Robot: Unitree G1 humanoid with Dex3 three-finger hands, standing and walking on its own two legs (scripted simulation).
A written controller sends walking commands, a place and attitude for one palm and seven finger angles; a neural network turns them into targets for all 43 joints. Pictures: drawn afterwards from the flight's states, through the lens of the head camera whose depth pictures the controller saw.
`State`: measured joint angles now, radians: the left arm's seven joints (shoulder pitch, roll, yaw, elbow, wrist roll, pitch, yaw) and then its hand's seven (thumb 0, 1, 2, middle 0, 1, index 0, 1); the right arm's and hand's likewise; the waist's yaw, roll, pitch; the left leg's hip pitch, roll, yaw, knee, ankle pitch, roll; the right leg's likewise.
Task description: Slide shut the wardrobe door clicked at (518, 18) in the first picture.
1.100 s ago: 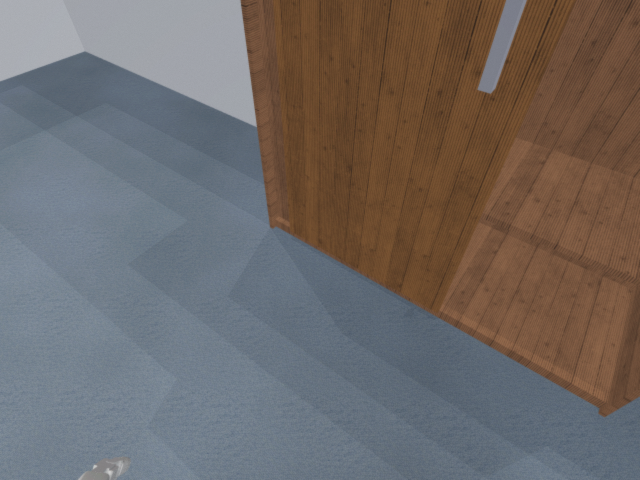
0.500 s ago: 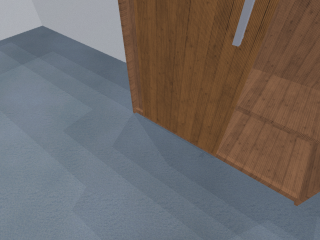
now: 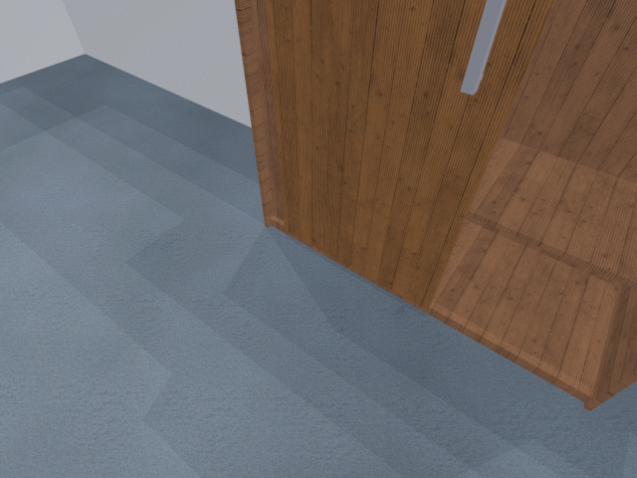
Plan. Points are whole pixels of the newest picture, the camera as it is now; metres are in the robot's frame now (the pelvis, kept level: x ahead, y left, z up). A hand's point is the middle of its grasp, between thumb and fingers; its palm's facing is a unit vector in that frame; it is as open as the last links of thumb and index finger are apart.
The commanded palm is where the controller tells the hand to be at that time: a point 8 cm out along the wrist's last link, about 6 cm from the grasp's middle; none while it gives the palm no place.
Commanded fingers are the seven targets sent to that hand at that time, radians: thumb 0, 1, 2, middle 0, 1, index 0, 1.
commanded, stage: look at it before walking up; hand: left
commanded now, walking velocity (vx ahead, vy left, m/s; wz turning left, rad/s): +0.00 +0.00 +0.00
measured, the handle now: (488, 37) +0.83 -0.27 +0.20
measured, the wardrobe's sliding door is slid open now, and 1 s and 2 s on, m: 0.55 0.55 0.55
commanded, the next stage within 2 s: turn to face it in 0.34 s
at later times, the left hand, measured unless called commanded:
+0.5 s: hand out of the picture +0.09 +0.25 -0.16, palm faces -0.02 -0.94 -0.34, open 7.4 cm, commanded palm none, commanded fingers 0.00 0.90 0.90 -0.20 -0.30 -0.20 -0.30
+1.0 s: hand out of the picture +0.06 +0.15 -0.16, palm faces -0.18 -0.95 -0.27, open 7.4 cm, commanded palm none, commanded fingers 0.00 0.90 0.90 -0.20 -0.30 -0.20 -0.30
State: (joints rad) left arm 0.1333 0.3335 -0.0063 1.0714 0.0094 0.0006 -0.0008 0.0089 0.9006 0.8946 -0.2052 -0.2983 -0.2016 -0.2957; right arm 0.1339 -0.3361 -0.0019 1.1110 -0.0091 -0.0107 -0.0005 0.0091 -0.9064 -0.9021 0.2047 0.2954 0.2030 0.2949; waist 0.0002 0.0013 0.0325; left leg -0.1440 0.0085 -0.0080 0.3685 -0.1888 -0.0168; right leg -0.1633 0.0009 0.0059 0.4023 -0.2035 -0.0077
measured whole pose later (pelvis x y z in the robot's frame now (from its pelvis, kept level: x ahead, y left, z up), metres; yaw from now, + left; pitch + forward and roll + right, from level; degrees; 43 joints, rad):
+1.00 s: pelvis -0.01 -0.04 -0.01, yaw -15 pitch +0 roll +3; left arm 0.27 0.19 0.04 0.93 0.01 0.04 0.00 0.01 0.90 0.89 -0.20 -0.30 -0.20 -0.30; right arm 0.15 -0.23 -0.06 0.98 -0.01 0.06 -0.01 0.01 -0.91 -0.90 0.20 0.30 0.20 0.29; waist 0.04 0.02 0.10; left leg -0.46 0.04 0.01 1.10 -0.38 -0.06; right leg -0.30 0.06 0.02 0.55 -0.24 -0.09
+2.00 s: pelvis +0.03 +0.00 +0.00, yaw -32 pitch +0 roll +0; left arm 0.35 0.15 0.04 1.04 0.02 -0.04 0.01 0.00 0.93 0.89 -0.20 -0.30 -0.20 -0.30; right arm 0.39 -0.20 -0.06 1.10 -0.03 0.03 0.02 0.01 -0.91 -0.90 0.20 0.29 0.20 0.29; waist 0.00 0.02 -0.02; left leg -0.47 0.08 0.07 0.99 -0.33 -0.01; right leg -0.06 -0.04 -0.08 0.39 -0.32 0.01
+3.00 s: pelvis +0.38 -0.12 -0.01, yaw -31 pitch +0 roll -1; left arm 0.26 0.14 0.04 1.04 0.02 0.01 0.04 0.00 0.92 0.89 -0.20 -0.30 -0.20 -0.30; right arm 0.17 -0.18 -0.05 1.03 -0.01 0.04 -0.02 0.01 -0.92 -0.90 0.20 0.29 0.20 0.29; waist 0.03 0.01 0.08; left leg -0.41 0.05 0.06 0.70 -0.31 -0.03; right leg -0.20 -0.03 -0.16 0.49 -0.29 -0.02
